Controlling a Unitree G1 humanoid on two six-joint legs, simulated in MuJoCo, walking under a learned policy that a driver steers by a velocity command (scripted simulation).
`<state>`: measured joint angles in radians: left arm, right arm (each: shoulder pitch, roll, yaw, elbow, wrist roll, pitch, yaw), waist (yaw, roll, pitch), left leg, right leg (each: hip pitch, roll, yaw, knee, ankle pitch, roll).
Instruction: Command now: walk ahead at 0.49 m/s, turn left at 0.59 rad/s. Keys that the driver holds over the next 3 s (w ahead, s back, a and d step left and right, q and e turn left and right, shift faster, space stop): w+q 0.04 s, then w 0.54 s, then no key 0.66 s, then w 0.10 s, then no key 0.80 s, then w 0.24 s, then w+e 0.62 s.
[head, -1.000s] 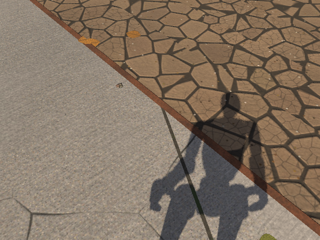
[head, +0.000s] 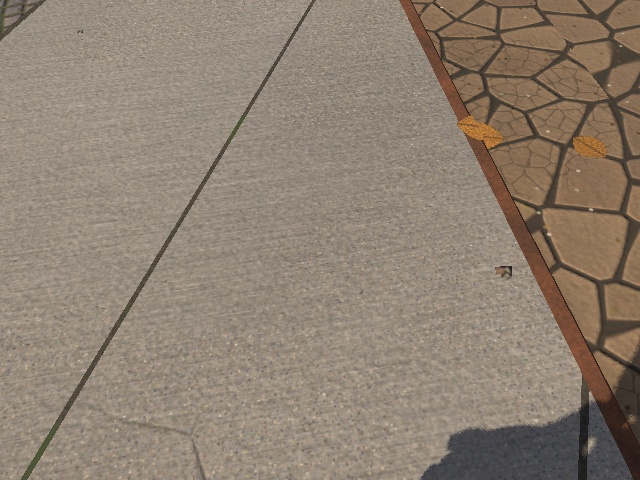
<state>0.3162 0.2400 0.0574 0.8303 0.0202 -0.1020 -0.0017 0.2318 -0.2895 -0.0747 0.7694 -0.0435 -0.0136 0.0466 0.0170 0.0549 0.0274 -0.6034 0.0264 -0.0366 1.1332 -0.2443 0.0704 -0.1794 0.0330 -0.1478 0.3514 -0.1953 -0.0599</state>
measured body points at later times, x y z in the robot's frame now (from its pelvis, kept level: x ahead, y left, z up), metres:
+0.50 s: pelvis +0.27 +0.07 +0.00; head +0.29 +0.08 +0.45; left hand +0.30 +0.33 -0.14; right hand +0.35 -0.19 -0.13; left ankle +0.26 +0.12 -0.74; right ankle +0.29 -0.08 -0.66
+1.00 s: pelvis +0.47 +0.05 -0.01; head +0.50 +0.03 +0.44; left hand +0.49 +0.29 -0.14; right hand +0.53 -0.19 -0.17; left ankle +0.42 +0.18 -0.69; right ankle +0.56 +0.00 -0.74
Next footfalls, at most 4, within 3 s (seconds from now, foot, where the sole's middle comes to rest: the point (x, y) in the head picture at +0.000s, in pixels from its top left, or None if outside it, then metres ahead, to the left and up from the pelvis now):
0.28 left None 0.30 0.13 -0.78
0.78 right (355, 429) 0.59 -0.01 -0.78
1.18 left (266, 456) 0.53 0.18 -0.78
2.52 left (257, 406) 0.64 0.21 -0.78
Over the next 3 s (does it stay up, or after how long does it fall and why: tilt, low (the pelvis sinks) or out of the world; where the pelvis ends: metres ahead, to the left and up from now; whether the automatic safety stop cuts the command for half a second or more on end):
stays up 0.80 0.11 -0.03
